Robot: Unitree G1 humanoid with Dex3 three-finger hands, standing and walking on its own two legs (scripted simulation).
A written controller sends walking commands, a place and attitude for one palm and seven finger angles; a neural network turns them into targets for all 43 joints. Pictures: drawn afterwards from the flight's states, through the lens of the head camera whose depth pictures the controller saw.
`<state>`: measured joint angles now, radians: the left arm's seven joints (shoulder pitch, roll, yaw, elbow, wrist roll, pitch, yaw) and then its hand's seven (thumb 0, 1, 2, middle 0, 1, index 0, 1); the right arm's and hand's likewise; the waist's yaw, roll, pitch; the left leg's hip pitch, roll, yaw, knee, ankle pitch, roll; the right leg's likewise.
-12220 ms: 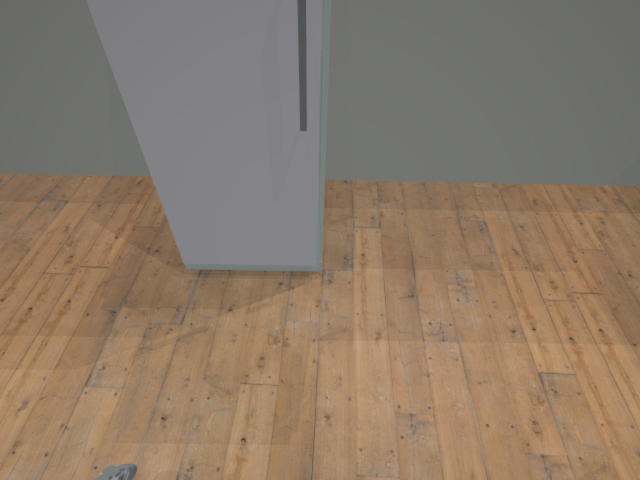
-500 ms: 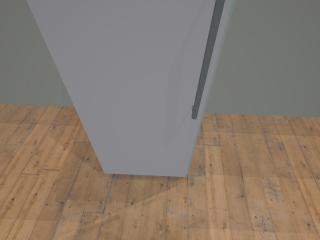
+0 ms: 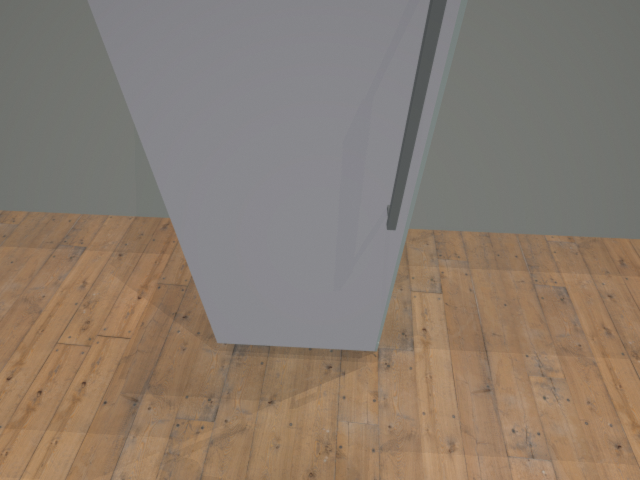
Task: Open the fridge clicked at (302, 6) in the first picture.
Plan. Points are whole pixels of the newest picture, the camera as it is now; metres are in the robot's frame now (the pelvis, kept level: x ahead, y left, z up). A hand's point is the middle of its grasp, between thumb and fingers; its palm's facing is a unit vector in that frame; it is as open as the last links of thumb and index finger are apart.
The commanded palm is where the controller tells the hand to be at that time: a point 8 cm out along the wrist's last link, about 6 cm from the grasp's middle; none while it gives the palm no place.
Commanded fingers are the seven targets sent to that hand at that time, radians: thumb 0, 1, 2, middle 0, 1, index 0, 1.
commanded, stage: come to a stop and stand still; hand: right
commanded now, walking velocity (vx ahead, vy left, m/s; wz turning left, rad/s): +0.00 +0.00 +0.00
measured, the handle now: (411, 117) +0.61 -0.10 +0.16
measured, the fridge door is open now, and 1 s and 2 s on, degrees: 0 0 0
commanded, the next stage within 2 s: look again from close up in 0.12 s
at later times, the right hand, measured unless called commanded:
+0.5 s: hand out of the picture +0.03 -0.17 -0.18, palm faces +0.03 +0.98 -0.19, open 7.4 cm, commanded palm none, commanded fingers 0.00 -0.90 -0.90 0.20 0.30 0.20 0.30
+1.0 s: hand out of the picture +0.07 -0.20 -0.18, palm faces -0.01 +0.97 -0.22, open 7.4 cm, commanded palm none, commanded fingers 0.00 -0.90 -0.90 0.20 0.30 0.20 0.30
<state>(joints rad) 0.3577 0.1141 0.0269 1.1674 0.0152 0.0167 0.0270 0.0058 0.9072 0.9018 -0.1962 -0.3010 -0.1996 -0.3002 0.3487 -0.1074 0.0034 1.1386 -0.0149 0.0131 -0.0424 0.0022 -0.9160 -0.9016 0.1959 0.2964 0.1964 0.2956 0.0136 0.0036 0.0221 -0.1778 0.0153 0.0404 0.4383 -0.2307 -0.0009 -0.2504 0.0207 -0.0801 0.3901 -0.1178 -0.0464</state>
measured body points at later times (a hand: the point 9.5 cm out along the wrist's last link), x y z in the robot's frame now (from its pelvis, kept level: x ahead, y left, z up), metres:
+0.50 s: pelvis +0.03 -0.01 -0.01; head +0.01 +0.00 +0.44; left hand +0.03 +0.21 -0.17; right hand +0.03 -0.23 -0.16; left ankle +0.01 +0.12 -0.74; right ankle +0.07 -0.08 -0.74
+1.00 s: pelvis +0.04 -0.01 +0.00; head +0.05 -0.02 +0.45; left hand +0.09 +0.24 -0.15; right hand +0.07 -0.25 -0.16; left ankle +0.01 +0.12 -0.74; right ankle +0.07 -0.08 -0.74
